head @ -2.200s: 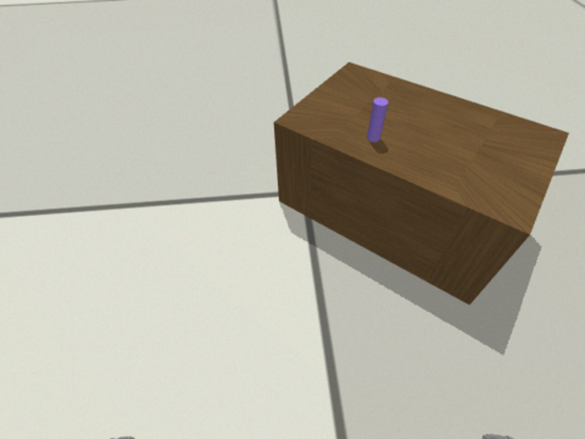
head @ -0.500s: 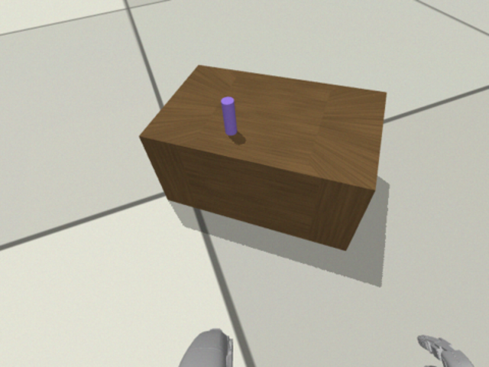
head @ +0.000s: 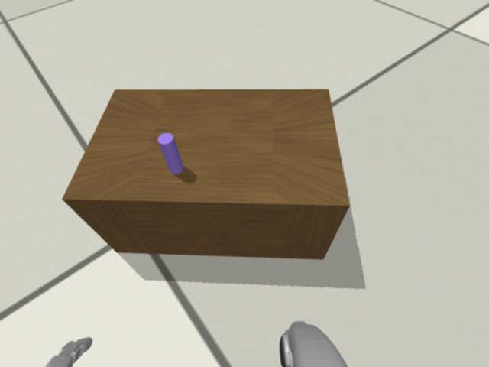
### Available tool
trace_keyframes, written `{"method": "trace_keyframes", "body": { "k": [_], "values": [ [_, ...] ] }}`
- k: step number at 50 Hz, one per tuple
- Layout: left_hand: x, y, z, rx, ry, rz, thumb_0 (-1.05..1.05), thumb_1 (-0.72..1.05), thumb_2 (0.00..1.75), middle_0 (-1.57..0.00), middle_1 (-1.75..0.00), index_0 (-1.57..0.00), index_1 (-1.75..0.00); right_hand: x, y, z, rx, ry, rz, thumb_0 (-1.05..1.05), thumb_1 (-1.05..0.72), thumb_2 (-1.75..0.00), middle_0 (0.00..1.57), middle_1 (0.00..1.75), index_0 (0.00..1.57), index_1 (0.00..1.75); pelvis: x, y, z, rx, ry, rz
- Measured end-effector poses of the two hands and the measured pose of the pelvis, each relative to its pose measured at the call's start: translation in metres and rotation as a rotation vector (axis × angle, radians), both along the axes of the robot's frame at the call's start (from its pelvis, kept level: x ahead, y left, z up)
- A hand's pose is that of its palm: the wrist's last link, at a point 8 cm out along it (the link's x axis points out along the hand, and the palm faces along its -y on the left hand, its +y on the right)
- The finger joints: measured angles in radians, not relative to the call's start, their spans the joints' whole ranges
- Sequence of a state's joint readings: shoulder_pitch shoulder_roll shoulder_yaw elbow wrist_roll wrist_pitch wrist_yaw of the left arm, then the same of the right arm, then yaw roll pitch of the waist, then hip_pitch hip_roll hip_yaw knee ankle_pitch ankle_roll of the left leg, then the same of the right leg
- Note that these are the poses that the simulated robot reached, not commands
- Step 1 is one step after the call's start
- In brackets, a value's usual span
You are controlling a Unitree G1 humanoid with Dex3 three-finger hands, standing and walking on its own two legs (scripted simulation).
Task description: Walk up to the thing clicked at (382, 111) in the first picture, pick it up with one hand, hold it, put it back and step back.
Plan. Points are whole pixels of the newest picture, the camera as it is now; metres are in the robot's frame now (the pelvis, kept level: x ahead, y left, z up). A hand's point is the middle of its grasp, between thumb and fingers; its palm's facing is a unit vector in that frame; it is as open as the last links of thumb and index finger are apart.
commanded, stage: walk up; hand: left
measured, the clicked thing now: (171, 154) +0.73 +0.21 -0.24
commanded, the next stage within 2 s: none
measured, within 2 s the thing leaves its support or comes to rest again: neither
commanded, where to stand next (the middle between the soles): +0.27 +0.06 m, yaw -8 degrees
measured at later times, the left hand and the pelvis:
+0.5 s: hand (66, 332) +0.21 +0.36 -0.15, palm faces -0.13 -0.88 -0.45, open 7.4 cm; pelvis +0.15 +0.07 -0.02, yaw -6 degrees
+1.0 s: hand (87, 275) +0.32 +0.34 -0.15, palm faces -0.21 -0.90 -0.39, open 7.4 cm; pelvis +0.19 +0.09 -0.01, yaw -11 degrees
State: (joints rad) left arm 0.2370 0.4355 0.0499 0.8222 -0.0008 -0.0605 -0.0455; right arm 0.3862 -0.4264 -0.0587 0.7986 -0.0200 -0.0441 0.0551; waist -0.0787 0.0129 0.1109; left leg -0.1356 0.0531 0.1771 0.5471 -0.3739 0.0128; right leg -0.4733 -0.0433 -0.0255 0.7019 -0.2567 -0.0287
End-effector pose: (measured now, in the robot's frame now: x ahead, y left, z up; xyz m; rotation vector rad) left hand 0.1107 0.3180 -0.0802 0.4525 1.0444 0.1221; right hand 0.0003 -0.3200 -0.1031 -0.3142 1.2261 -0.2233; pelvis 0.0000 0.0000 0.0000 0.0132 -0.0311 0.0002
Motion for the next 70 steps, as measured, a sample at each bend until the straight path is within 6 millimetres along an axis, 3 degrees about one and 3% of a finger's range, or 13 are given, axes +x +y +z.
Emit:
{"method": "trace_keyframes", "body": {
  "k": [3,6,12,20,26,34,45,53,60,70],
  "values": [
    [0.035,-0.009,-0.003,0.02,-0.026,-0.024,0.01,0.9,0.9,-0.2,-0.3,-0.2,-0.3,0.017,-0.004,-0.021,0.022,0.007,-0.028,0.01,-0.9,-0.9,0.21,0.3,0.21,0.3,0.026,-0.005,-0.012,-0.003,-0.007,-0.015],
    [0.057,-0.017,-0.001,0.022,-0.071,-0.019,0.01,0.9,0.9,-0.2,-0.3,-0.2,-0.3,0.044,0.001,-0.033,0.046,0.012,-0.029,0.01,-0.9,-0.9,0.2,0.3,0.21,0.3,0.045,-0.008,-0.015,-0.019,-0.025,-0.027],
    [0.068,-0.012,0.012,0.018,-0.061,0.024,0.01,0.9,0.89,-0.21,-0.3,-0.21,-0.3,0.11,0.013,-0.022,0.069,-0.057,0.007,0.01,-0.9,-0.9,0.21,0.3,0.21,0.3,0.08,0.002,-0.001,-0.004,-0.032,-0.061],
    [0.074,0.037,0.005,0.05,0.051,0.028,0.01,0.89,0.89,-0.21,-0.3,-0.21,-0.3,0.173,0.028,-0.006,0.01,-0.11,0.01,0.01,-0.9,-0.9,0.2,0.3,0.21,0.3,0.122,0.037,-0.002,-0.032,-0.017,-0.095],
    [0.106,0.086,-0.032,0.048,0.105,0.033,0.01,0.9,0.89,-0.21,-0.3,-0.21,-0.3,0.203,0.061,-0.003,-0.066,-0.113,-0.009,0.01,-0.91,-0.9,0.2,0.3,0.21,0.3,0.153,0.073,-0.02,-0.019,-0.009,-0.113],
    [0.154,0.087,-0.047,-0.027,0.152,-0.026,0.01,0.9,0.9,-0.2,-0.3,-0.2,-0.3,0.212,0.104,0.013,-0.054,-0.115,-0.055,0.01,-0.9,-0.9,0.21,0.3,0.21,0.3,0.176,0.095,-0.007,-0.042,0.001,-0.156],
    [0.196,0.077,-0.04,-0.003,0.13,-0.05,0.01,0.9,0.89,-0.21,-0.3,-0.2,-0.3,0.21,0.1,-0.013,-0.031,-0.086,-0.128,0.01,-0.9,-0.9,0.21,0.3,0.21,0.3,0.19,0.097,-0.013,-0.047,-0.004,-0.188],
    [0.225,0.059,-0.028,-0.031,0.076,-0.076,0.01,0.9,0.9,-0.2,-0.3,-0.2,-0.3,0.211,0.105,-0.016,0.012,-0.08,-0.142,0.01,-0.9,-0.9,0.21,0.3,0.21,0.3,0.194,0.092,-0.005,-0.017,-0.007,-0.197],
    [0.237,0.039,-0.024,-0.065,0.066,-0.087,0.01,0.9,0.9,-0.2,-0.3,-0.2,-0.3,0.21,0.094,-0.006,0.005,-0.069,-0.15,0.01,-0.9,-0.9,0.21,0.3,0.21,0.3,0.194,0.083,0.004,-0.009,-0.009,-0.2],
    [0.233,0.022,-0.022,-0.086,0.106,-0.08,0.01,0.9,0.89,-0.21,-0.3,-0.2,-0.3,0.208,0.079,0.002,-0.009,-0.05,-0.171,0.01,-0.9,-0.9,0.2,0.3,0.21,0.3,0.194,0.075,0.013,-0.01,-0.011,-0.204]
  ]
}}
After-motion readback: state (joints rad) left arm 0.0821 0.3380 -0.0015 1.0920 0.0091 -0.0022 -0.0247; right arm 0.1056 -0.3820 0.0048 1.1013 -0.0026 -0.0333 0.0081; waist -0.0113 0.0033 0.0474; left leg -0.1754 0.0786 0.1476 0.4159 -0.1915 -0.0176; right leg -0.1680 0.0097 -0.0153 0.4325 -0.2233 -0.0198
